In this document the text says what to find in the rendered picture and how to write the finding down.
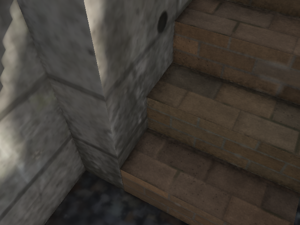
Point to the stairs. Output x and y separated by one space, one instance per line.
222 145

